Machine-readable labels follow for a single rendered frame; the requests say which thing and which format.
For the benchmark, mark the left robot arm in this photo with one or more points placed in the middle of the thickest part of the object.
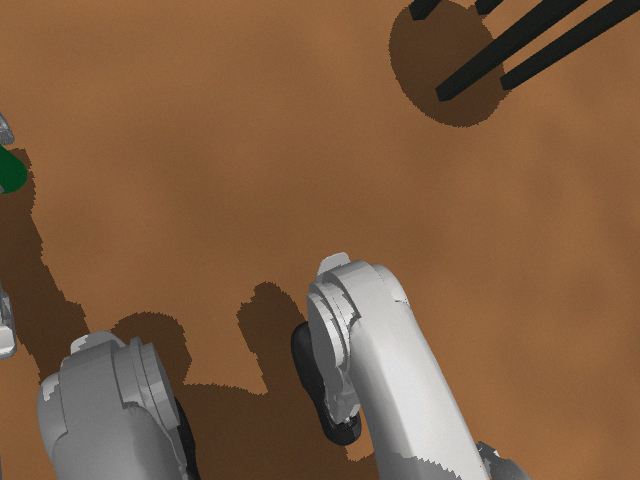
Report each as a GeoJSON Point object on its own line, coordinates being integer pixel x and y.
{"type": "Point", "coordinates": [8, 342]}

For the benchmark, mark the can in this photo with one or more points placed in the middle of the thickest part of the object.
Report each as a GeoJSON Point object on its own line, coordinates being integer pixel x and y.
{"type": "Point", "coordinates": [13, 173]}

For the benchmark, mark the left robot foot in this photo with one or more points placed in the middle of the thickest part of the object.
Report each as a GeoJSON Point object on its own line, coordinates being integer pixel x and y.
{"type": "Point", "coordinates": [188, 443]}

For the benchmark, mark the right robot hand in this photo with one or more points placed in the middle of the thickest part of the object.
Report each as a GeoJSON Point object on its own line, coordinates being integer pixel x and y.
{"type": "Point", "coordinates": [498, 468]}

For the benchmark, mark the right robot foot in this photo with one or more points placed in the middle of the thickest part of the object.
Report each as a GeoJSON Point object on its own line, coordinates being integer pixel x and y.
{"type": "Point", "coordinates": [312, 381]}

